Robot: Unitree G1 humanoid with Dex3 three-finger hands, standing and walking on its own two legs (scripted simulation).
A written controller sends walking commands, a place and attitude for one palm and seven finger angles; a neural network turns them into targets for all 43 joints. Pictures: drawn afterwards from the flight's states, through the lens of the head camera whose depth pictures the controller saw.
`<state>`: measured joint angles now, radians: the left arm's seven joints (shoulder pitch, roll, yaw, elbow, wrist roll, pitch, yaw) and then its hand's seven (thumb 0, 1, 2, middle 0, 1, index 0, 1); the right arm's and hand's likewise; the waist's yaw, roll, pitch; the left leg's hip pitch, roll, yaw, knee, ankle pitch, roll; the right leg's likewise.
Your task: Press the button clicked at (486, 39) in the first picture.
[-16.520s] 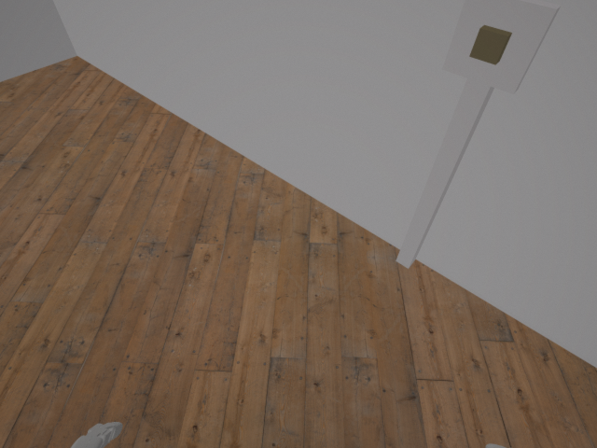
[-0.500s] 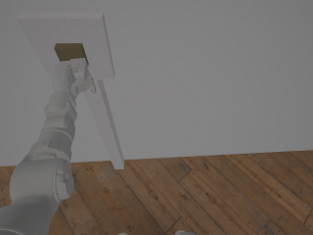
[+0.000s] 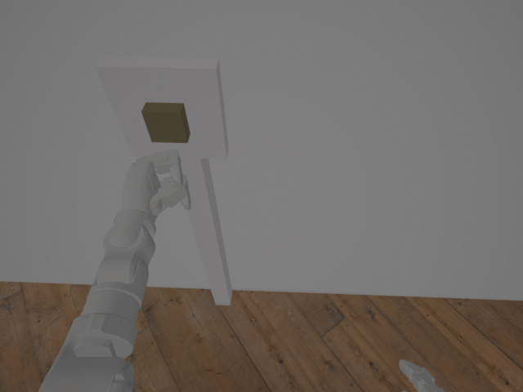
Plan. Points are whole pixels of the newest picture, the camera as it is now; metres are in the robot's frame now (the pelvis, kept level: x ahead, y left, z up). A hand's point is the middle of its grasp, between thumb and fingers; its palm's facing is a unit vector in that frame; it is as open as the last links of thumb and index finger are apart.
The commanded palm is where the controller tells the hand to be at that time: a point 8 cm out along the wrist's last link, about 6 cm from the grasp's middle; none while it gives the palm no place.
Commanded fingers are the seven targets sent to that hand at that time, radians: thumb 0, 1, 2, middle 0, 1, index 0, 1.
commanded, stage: pull the fist back off the button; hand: left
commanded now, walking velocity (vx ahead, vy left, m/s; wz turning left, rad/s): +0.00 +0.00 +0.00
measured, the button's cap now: (167, 121) +0.50 +0.17 +0.15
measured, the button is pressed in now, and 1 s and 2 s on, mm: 0 0 0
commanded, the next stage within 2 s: draw the hand back to the body in 0.16 s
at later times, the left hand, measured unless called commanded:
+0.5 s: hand (161, 204) +0.34 +0.15 +0.13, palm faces +0.01 -1.00 +0.00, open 3.1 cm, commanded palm +0.30 +0.21 +0.14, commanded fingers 0.00 0.90 0.90 -1.30 -1.50 -1.30 -1.50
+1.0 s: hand (103, 265) +0.24 +0.20 +0.14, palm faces +0.25 -0.94 -0.22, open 3.1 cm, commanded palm +0.20 +0.24 +0.17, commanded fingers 0.00 0.90 0.90 -1.30 -1.50 -1.30 -1.50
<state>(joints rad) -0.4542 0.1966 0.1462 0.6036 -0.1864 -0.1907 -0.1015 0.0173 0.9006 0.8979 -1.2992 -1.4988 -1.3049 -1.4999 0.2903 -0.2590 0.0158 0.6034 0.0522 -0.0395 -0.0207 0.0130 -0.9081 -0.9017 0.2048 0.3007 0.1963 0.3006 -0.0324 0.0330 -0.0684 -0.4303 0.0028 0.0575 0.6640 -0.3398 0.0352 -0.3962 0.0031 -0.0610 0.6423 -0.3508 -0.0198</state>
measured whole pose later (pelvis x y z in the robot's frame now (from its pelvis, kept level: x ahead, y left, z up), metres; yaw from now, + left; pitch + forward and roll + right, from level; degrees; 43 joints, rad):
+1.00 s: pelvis -0.01 -0.01 +0.02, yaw +0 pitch -3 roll +0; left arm 0.22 0.27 0.15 -0.18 -0.11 -0.06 0.05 0.01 0.89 0.90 -1.30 -1.50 -1.30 -1.50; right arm 0.17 -0.22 0.05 0.59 0.02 -0.07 -0.07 0.02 -0.91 -0.90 0.21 0.30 0.20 0.30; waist 0.04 0.05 0.02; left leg -0.15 0.00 0.05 0.43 -0.23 0.02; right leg -0.12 0.01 -0.07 0.42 -0.25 -0.03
